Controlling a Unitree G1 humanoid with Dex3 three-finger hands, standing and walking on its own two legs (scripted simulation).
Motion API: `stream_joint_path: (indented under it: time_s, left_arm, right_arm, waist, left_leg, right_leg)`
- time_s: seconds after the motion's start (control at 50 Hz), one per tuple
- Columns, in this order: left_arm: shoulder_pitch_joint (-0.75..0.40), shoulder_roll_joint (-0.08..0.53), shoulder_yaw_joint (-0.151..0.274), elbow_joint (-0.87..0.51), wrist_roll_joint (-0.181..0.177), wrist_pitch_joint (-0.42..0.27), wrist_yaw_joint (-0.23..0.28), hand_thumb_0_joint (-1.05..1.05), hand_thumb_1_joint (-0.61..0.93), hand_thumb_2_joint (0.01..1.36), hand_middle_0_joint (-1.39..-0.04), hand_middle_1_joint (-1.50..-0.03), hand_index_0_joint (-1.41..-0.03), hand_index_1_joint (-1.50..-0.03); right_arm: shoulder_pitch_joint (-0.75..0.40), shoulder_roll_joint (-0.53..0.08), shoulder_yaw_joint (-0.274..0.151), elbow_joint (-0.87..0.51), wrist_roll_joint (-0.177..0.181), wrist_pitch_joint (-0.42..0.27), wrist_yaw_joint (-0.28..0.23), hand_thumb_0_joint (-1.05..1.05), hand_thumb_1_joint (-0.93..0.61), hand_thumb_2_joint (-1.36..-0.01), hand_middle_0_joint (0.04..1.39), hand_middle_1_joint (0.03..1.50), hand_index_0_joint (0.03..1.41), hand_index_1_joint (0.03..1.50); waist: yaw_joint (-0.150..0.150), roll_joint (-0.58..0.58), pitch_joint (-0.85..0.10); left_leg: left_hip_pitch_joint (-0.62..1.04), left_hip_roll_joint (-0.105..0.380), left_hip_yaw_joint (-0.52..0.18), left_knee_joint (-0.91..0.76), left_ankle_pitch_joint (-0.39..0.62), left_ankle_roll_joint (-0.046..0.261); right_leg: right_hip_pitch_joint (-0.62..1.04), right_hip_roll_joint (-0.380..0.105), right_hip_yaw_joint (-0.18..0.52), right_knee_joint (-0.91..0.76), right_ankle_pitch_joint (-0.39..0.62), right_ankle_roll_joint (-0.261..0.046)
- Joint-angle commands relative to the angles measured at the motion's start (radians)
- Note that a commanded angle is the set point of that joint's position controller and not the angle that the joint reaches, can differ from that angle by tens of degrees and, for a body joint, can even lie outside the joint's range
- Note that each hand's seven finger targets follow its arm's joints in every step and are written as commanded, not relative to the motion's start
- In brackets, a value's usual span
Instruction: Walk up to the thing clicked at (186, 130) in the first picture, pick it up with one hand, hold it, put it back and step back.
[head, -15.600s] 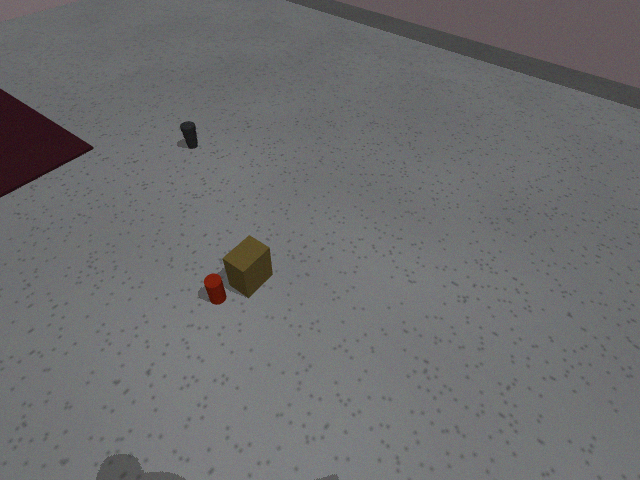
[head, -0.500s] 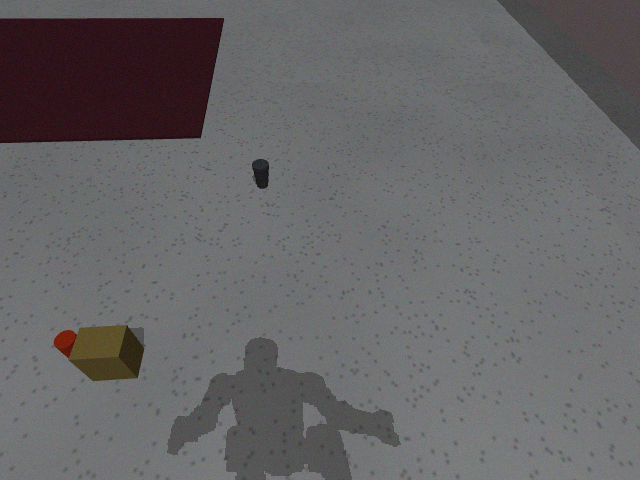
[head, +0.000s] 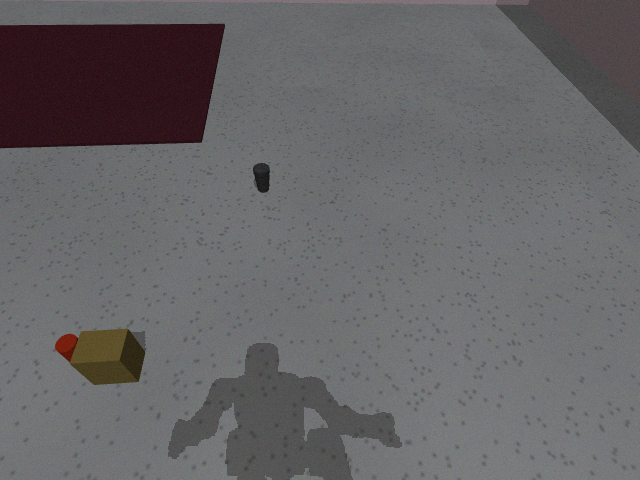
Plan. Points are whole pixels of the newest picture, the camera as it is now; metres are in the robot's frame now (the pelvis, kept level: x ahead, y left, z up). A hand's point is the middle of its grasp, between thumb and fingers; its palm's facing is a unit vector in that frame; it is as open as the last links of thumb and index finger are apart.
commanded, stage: stand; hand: left
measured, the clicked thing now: (262, 179) +1.44 +0.23 -0.72
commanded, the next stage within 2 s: walk up in 0.80 s
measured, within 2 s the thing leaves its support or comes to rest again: neither
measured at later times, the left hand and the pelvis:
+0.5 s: hand out of the picture +0.07 +0.26 -0.16, palm faces -0.01 -0.94 -0.34, open 7.4 cm; pelvis +0.00 +0.00 +0.00, yaw +0 degrees
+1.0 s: hand out of the picture +0.06 +0.29 -0.16, palm faces +0.07 -0.93 -0.36, open 7.4 cm; pelvis +0.03 +0.01 -0.01, yaw +3 degrees
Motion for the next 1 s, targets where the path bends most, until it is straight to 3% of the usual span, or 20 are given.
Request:
stream_joint_path:
  time_s: [0.0, 0.2, 0.3, 0.38, 0.64, 0.76, 0.78, 0.8, 0.82, 0.86, 0.88, 0.9, 0.92, 0.94, 0.98]
  left_arm:
    - [-0.029, 0.220, 0.043, -0.059, 0.002, -0.022, 0.014, 0.000, 0.900, 0.900, -0.200, -0.300, -0.200, -0.300]
    - [-0.024, 0.221, 0.041, -0.064, 0.002, -0.024, 0.013, 0.000, 0.900, 0.900, -0.200, -0.300, -0.200, -0.300]
    - [-0.019, 0.222, 0.039, -0.062, 0.003, -0.024, 0.015, 0.000, 0.900, 0.900, -0.200, -0.300, -0.200, -0.300]
    - [-0.019, 0.222, 0.040, -0.062, 0.000, -0.024, 0.014, 0.000, 0.900, 0.900, -0.200, -0.300, -0.200, -0.300]
    - [-0.014, 0.221, 0.040, -0.061, 0.003, -0.020, 0.014, 0.000, 0.900, 0.900, -0.200, -0.300, -0.200, -0.300]
    - [-0.013, 0.217, 0.039, -0.068, 0.003, -0.023, 0.014, 0.000, 0.900, 0.900, -0.200, -0.300, -0.200, -0.300]
    - [0.037, 0.323, 0.109, -0.120, 0.020, -0.040, -0.016, 0.000, 0.900, 0.900, -0.200, -0.300, -0.200, -0.300]
    - [0.031, 0.308, 0.110, -0.117, 0.027, -0.042, -0.026, 0.000, 0.900, 0.900, -0.200, -0.300, -0.200, -0.300]
    - [0.027, 0.299, 0.114, -0.126, 0.031, -0.043, -0.031, 0.000, 0.900, 0.900, -0.200, -0.300, -0.200, -0.300]
    - [0.092, 0.305, 0.125, -0.135, 0.028, -0.049, -0.038, 0.000, 0.900, 0.900, -0.200, -0.300, -0.200, -0.300]
    - [0.145, 0.333, 0.137, -0.118, 0.029, -0.055, -0.035, 0.000, 0.900, 0.900, -0.200, -0.300, -0.200, -0.300]
    - [0.198, 0.371, 0.150, -0.120, 0.035, -0.064, -0.030, 0.000, 0.900, 0.900, -0.200, -0.300, -0.200, -0.300]
    - [0.203, 0.385, 0.154, -0.131, 0.037, -0.070, -0.027, 0.000, 0.900, 0.900, -0.200, -0.300, -0.200, -0.300]
    - [0.175, 0.381, 0.157, -0.146, 0.035, -0.069, -0.029, 0.000, 0.900, 0.900, -0.200, -0.300, -0.200, -0.300]
    - [0.077, 0.364, 0.147, -0.188, 0.042, -0.069, -0.033, 0.000, 0.900, 0.900, -0.200, -0.300, -0.200, -0.300]
  right_arm:
    - [-0.032, -0.213, -0.043, -0.055, -0.003, -0.022, -0.013, 0.000, -0.900, -0.900, 0.200, 0.300, 0.200, 0.300]
    - [-0.023, -0.216, -0.045, -0.053, -0.004, -0.020, -0.012, 0.000, -0.900, -0.900, 0.200, 0.300, 0.200, 0.300]
    - [-0.025, -0.216, -0.045, -0.054, -0.002, -0.021, -0.012, 0.000, -0.900, -0.900, 0.200, 0.300, 0.200, 0.300]
    - [-0.013, -0.213, -0.043, -0.053, -0.002, -0.022, -0.013, 0.000, -0.900, -0.900, 0.200, 0.300, 0.200, 0.300]
    - [-0.016, -0.212, -0.045, -0.058, -0.004, -0.020, -0.011, 0.000, -0.900, -0.900, 0.200, 0.300, 0.200, 0.300]
    - [-0.012, -0.219, -0.046, -0.059, -0.005, -0.022, -0.012, 0.000, -0.900, -0.900, 0.200, 0.300, 0.200, 0.300]
    - [0.057, -0.301, -0.116, -0.110, -0.021, -0.039, 0.015, 0.000, -0.900, -0.900, 0.200, 0.300, 0.200, 0.300]
    - [0.040, -0.312, -0.125, -0.110, -0.029, -0.040, 0.027, 0.000, -0.900, -0.900, 0.200, 0.300, 0.200, 0.300]
    - [0.016, -0.300, -0.123, -0.125, -0.032, -0.039, 0.032, 0.000, -0.900, -0.900, 0.200, 0.300, 0.200, 0.300]
    - [-0.060, -0.265, -0.124, -0.181, -0.034, -0.043, 0.041, 0.000, -0.900, -0.900, 0.200, 0.300, 0.200, 0.300]
    - [-0.120, -0.236, -0.122, -0.205, -0.032, -0.046, 0.042, 0.000, -0.900, -0.900, 0.200, 0.300, 0.200, 0.300]
    - [-0.153, -0.217, -0.118, -0.227, -0.032, -0.051, 0.042, 0.000, -0.900, -0.900, 0.200, 0.300, 0.200, 0.300]
    - [-0.142, -0.214, -0.116, -0.234, -0.032, -0.057, 0.040, 0.000, -0.900, -0.900, 0.200, 0.300, 0.200, 0.300]
    - [-0.113, -0.235, -0.122, -0.231, -0.029, -0.060, 0.044, 0.000, -0.900, -0.900, 0.200, 0.300, 0.200, 0.300]
    - [-0.054, -0.242, -0.130, -0.226, -0.024, -0.068, 0.063, 0.000, -0.900, -0.900, 0.200, 0.300, 0.200, 0.300]
  waist:
    - [-0.003, 0.008, -0.070]
    - [-0.006, 0.020, -0.074]
    - [-0.002, 0.008, -0.080]
    - [-0.003, 0.008, -0.085]
    - [-0.006, -0.001, -0.038]
    - [-0.006, 0.014, -0.062]
    - [-0.002, 0.003, -0.177]
    - [0.009, 0.040, -0.097]
    - [0.019, 0.038, -0.039]
    - [0.064, -0.007, 0.046]
    - [0.111, -0.088, 0.091]
    - [0.153, -0.172, 0.098]
    - [0.148, -0.148, 0.102]
    - [0.123, -0.131, 0.095]
    - [0.062, -0.154, 0.088]
  left_leg:
    - [0.042, 0.097, -0.061, -0.030, 0.181, 0.047]
    - [0.032, 0.094, -0.060, -0.029, 0.150, 0.046]
    - [0.043, 0.098, -0.065, -0.020, 0.213, 0.048]
    - [0.040, 0.097, -0.058, -0.019, 0.209, 0.051]
    - [0.026, 0.091, -0.069, -0.043, 0.108, 0.046]
    - [0.039, 0.093, -0.059, -0.026, 0.150, 0.049]
    - [0.027, 0.060, -0.079, 0.041, -0.378, 0.127]
    - [-0.091, 0.072, -0.115, 0.042, -0.513, 0.138]
    - [-0.180, 0.068, -0.116, 0.044, -0.534, 0.132]
    - [-0.341, 0.046, -0.078, 0.132, -0.410, 0.107]
    - [-0.495, -0.018, 0.032, 0.260, -0.265, 0.063]
    - [-0.627, -0.008, 0.051, 0.435, -0.274, 0.058]
    - [-0.657, 0.018, 0.001, 0.441, -0.311, 0.056]
    - [-0.623, 0.039, 0.001, 0.427, -0.321, 0.056]
    - [-0.438, 0.071, -0.006, 0.343, -0.329, 0.065]
  right_leg:
    - [-0.023, -0.098, 0.064, -0.057, 0.130, -0.041]
    - [-0.020, -0.100, 0.069, -0.062, 0.114, -0.042]
    - [-0.010, -0.099, 0.063, -0.048, 0.166, -0.042]
    - [0.000, -0.102, 0.066, -0.047, 0.167, -0.043]
    - [-0.048, -0.092, 0.063, -0.062, 0.066, -0.043]
    - [-0.033, -0.099, 0.072, -0.060, 0.120, -0.042]
    - [0.014, -0.055, 0.038, 0.051, -0.346, -0.089]
    - [-0.040, -0.072, 0.069, 0.095, -0.466, -0.105]
    - [-0.063, -0.083, 0.095, 0.088, -0.502, -0.114]
    - [-0.027, -0.150, 0.192, 0.011, -0.518, -0.157]
    - [0.099, -0.222, 0.284, -0.101, -0.513, -0.203]
    - [0.206, -0.343, 0.411, -0.193, -0.412, -0.260]
    - [0.238, -0.395, 0.449, -0.200, -0.315, -0.294]
    - [0.234, -0.383, 0.425, -0.189, -0.280, -0.300]
    - [0.073, -0.296, 0.272, -0.157, -0.325, -0.258]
